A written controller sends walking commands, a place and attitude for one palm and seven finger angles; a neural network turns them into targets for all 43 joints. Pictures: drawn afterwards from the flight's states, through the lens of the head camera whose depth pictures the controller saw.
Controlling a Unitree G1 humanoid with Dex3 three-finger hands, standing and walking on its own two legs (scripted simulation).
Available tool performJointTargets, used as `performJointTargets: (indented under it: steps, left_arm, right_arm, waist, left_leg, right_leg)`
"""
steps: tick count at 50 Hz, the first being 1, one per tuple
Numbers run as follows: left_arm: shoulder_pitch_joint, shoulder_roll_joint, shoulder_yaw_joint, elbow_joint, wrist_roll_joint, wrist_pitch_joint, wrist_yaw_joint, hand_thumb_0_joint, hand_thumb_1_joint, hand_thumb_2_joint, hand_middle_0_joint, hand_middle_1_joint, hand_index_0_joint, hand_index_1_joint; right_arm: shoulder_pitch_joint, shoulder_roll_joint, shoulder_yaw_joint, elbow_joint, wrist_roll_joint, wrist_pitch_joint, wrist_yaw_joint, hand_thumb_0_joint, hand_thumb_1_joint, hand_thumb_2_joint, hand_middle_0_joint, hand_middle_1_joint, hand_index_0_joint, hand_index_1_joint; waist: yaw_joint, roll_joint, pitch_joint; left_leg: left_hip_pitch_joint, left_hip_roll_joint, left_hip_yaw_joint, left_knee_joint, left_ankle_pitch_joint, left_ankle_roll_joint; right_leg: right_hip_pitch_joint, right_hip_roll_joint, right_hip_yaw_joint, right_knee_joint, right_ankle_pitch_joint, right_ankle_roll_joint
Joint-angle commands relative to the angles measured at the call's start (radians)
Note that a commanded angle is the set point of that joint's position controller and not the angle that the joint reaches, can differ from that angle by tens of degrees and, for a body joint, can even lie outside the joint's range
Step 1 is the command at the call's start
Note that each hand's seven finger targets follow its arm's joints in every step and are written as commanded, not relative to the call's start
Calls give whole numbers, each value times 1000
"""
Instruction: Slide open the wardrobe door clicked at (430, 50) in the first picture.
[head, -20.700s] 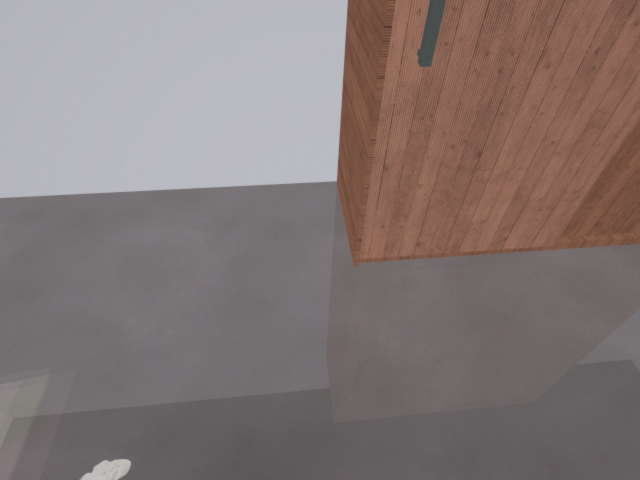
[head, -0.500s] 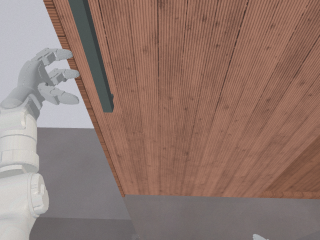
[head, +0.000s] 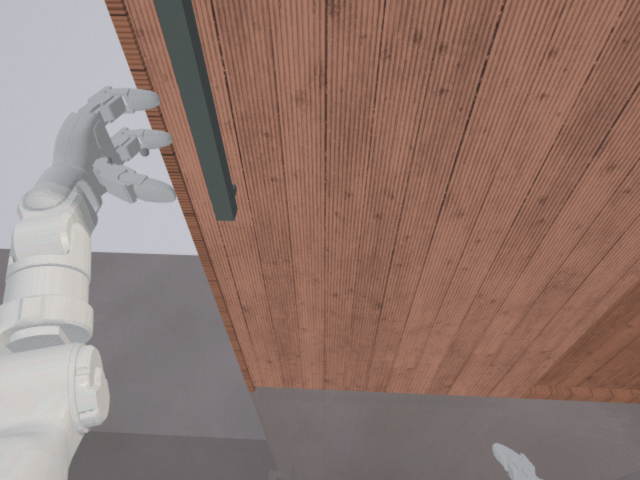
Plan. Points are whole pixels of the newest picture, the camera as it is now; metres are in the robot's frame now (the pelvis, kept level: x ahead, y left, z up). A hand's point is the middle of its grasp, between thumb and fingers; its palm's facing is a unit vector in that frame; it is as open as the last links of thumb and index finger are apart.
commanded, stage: move the hooked fingers beside the handle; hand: left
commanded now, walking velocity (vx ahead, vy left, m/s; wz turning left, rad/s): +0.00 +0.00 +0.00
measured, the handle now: (209, 118) +0.49 +0.16 +0.22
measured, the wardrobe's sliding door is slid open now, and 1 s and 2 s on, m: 0.00 0.00 0.00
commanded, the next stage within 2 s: feel for the door with the fingertips in 0.36 s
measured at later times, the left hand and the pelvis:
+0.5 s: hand (152, 141) +0.44 +0.22 +0.22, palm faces +0.02 -1.00 -0.02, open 14.0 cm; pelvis +0.00 +0.00 +0.00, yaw +0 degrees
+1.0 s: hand (190, 145) +0.43 +0.17 +0.22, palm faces +0.00 -1.00 +0.00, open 14.0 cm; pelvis +0.00 -0.01 +0.00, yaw +0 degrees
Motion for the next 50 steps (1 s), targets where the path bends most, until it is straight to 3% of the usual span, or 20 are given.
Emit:
performJointTargets:
  steps: [1, 2, 4, 7, 10, 13, 14, 15, 17, 18, 20, 22, 27, 32, 36, 38, 42, 45, 46, 50]
  left_arm:
    - [-538, 268, 45, -160, -39, -54, -20, 0, -500, 300, -300, -1200, -300, -1200]
    - [-530, 273, 50, -116, -37, -35, -21, 0, -500, 300, -300, -1200, -300, -1200]
    - [-527, 238, 17, -89, -29, -9, -24, 0, -500, 300, -300, -1200, -300, -1200]
    - [-508, 228, 7, -95, -19, -13, -12, 0, -500, 300, -300, -1200, -300, -1200]
    - [-539, 247, 20, -149, -35, -55, -7, 0, -500, 300, -300, -1200, -300, -1200]
    - [-601, 319, 84, -208, -34, -91, -1, 0, -500, 300, -300, -1200, -300, -1200]
    - [-610, 306, 71, -234, -32, -99, -1, 0, -500, 300, -300, -1200, -300, -1200]
    - [-588, 338, 94, -231, -30, -104, 7, 0, -500, 300, -300, -1200, -300, -1200]
    - [-604, 333, 86, -208, -15, -100, 14, 0, -500, 300, -300, -1200, -300, -1200]
    - [-575, 308, 74, -168, -12, -89, 14, 0, -500, 300, -300, -1200, -300, -1200]
    - [-510, 325, 89, -126, -8, -71, 12, 0, -500, 300, -300, -1200, -300, -1200]
    - [-507, 278, 48, -108, -7, -47, 3, 0, -500, 300, -300, -1200, -300, -1200]
    - [-492, 212, 15, -220, -41, -40, -19, 0, -500, 300, -300, -1200, -300, -1200]
    - [-500, 200, 25, -280, -55, -36, 8, 0, -500, 300, -300, -1200, -300, -1200]
    - [-538, 169, -2, -311, -34, -19, 56, 0, -500, 300, -300, -1200, -300, -1200]
    - [-549, 137, -20, -343, -26, -15, 77, 0, -500, 300, -300, -1200, -300, -1200]
    - [-534, 116, -23, -359, -24, -5, 99, 0, -500, 300, -300, -1200, -300, -1200]
    - [-490, 170, 27, -287, -20, 10, 110, 0, -500, 300, -300, -1200, -300, -1200]
    - [-501, 135, -3, -267, -17, 18, 110, 0, -500, 300, -300, -1200, -300, -1200]
    - [-540, 181, 19, -178, 4, 18, 123, 0, -500, 300, -300, -1200, -300, -1200]
  right_arm:
    - [-43, -143, -58, -108, 8, -53, -24, 0, -900, -900, 200, 300, 200, 300]
    - [-34, -147, -58, -100, 7, -52, -24, 0, -900, -900, 200, 300, 200, 300]
    - [-32, -148, -59, -99, 9, -52, -22, 0, -900, -900, 200, 300, 200, 300]
    - [-26, -148, -63, -105, 6, -50, -16, 0, -900, -900, 200, 300, 200, 300]
    - [-18, -152, -69, -109, 1, -50, -18, 0, -900, -900, 200, 300, 200, 300]
    - [-15, -149, -68, -112, -1, -57, -20, 0, -900, -900, 200, 300, 200, 300]
    - [-21, -146, -66, -116, -2, -60, -19, 0, -900, -900, 200, 300, 200, 300]
    - [-19, -147, -66, -115, -2, -57, -20, 0, -900, -900, 200, 300, 200, 300]
    - [-17, -145, -61, -107, -2, -58, -19, 0, -900, -900, 200, 300, 200, 300]
    - [-18, -142, -61, -104, -1, -59, -18, 0, -900, -900, 200, 300, 200, 300]
    - [-10, -149, -66, -104, -1, -52, -17, 0, -900, -900, 200, 300, 200, 300]
    - [-16, -148, -63, -108, 4, -50, -16, 0, -900, -900, 200, 300, 200, 300]
    - [-28, -145, -73, -128, 3, -55, -10, 0, -900, -900, 200, 300, 200, 300]
    - [-46, -137, -68, -122, 4, -56, -7, 0, -900, -900, 200, 300, 200, 300]
    - [-65, -128, -63, -115, 3, -51, -5, 0, -900, -900, 200, 300, 200, 300]
    - [-73, -120, -63, -117, 0, -53, -2, 0, -900, -900, 200, 300, 200, 300]
    - [-82, -117, -61, -119, -5, -46, 0, 0, -900, -900, 200, 300, 200, 300]
    - [-78, -121, -61, -110, -7, -29, -4, 0, -900, -900, 200, 300, 200, 300]
    - [-86, -119, -56, -112, -5, -26, -4, 0, -900, -900, 200, 300, 200, 300]
    - [-69, -125, -60, -103, -7, -15, -11, 0, -900, -900, 200, 300, 200, 300]
  waist:
    - [-21, 7, -263]
    - [-21, -12, -235]
    - [-22, 29, -217]
    - [-16, 29, -242]
    - [-20, -47, -290]
    - [-10, -23, -360]
    - [-10, 5, -376]
    - [-2, 10, -374]
    - [-8, 48, -340]
    - [-9, 45, -305]
    - [3, 17, -290]
    - [-4, 35, -267]
    - [-6, 0, -331]
    - [-2, -21, -298]
    - [-7, 19, -273]
    - [-4, 57, -298]
    - [3, 8, -339]
    - [10, -51, -306]
    - [3, -54, -278]
    - [-7, -71, -240]
  left_leg:
    - [152, 2, -52, -31, 238, 27]
    - [126, 0, -52, -38, 214, 26]
    - [114, -2, -52, -38, 207, 22]
    - [118, -2, -54, -32, 215, 21]
    - [130, 1, -58, -25, 236, 26]
    - [159, 0, -55, -22, 265, 27]
    - [174, -1, -54, -23, 277, 28]
    - [170, -1, -50, -20, 278, 29]
    - [156, 0, -53, -28, 278, 25]
    - [145, 0, -48, -29, 267, 26]
    - [123, 1, -45, -31, 272, 26]
    - [116, 0, -45, -33, 261, 24]
    - [168, 2, -44, -19, 308, 26]
    - [166, 3, -49, -21, 296, 26]
    - [164, 1, -52, -28, 269, 24]
    - [185, 1, -53, -28, 284, 20]
    - [198, 3, -55, -27, 330, 19]
    - [158, 1, -46, -33, 300, 24]
    - [139, 0, -44, -40, 280, 25]
    - [111, 1, -42, -42, 225, 29]
  right_leg:
    - [31, -2, 13, -51, 275, -17]
    - [24, -3, 11, -55, 259, -15]
    - [2, -7, 9, -51, 248, -18]
    - [3, -8, 9, -46, 242, -20]
    - [40, -6, 10, -40, 265, -17]
    - [78, -3, 20, -32, 303, -14]
    - [82, -4, 22, -30, 312, -14]
    - [89, -5, 23, -32, 307, -15]
    - [75, -4, 20, -33, 308, -17]
    - [57, -4, 19, -38, 298, -16]
    - [73, -6, 13, -38, 303, -18]
    - [50, -5, 13, -37, 303, -18]
    - [64, -1, 12, -29, 349, -16]
    - [51, 3, 8, -33, 330, -16]
    - [32, -1, 7, -39, 283, -16]
    - [35, -1, 8, -36, 287, -20]
    - [74, 0, 5, -27, 334, -20]
    - [92, -3, 9, -39, 329, -15]
    - [84, -5, 9, -38, 320, -13]
    - [63, -10, 16, -52, 268, -8]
